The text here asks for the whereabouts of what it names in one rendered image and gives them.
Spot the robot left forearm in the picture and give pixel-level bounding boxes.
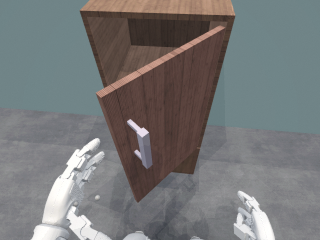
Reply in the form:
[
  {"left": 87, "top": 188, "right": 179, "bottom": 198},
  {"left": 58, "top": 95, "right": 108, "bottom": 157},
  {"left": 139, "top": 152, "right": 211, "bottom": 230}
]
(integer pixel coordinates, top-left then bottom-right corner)
[{"left": 31, "top": 224, "right": 70, "bottom": 240}]

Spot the handle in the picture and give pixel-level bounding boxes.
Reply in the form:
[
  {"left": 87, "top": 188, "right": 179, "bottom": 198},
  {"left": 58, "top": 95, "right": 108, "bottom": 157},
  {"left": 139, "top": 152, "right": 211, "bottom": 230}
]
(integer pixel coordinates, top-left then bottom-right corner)
[{"left": 127, "top": 119, "right": 153, "bottom": 169}]

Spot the left robot hand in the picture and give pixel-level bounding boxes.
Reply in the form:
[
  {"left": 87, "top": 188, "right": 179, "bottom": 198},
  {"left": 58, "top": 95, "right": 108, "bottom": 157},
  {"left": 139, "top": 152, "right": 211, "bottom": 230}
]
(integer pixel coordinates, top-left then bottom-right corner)
[{"left": 42, "top": 138, "right": 111, "bottom": 240}]

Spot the right robot hand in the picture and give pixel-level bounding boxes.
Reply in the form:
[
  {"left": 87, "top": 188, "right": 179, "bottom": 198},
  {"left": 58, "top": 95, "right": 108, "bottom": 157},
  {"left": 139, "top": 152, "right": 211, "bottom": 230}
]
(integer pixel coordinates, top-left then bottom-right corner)
[{"left": 233, "top": 191, "right": 275, "bottom": 240}]

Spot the cupboard door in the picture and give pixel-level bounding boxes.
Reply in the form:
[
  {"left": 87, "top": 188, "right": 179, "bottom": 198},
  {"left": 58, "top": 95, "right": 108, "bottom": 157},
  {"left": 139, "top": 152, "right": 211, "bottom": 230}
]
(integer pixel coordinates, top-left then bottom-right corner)
[{"left": 96, "top": 25, "right": 226, "bottom": 203}]

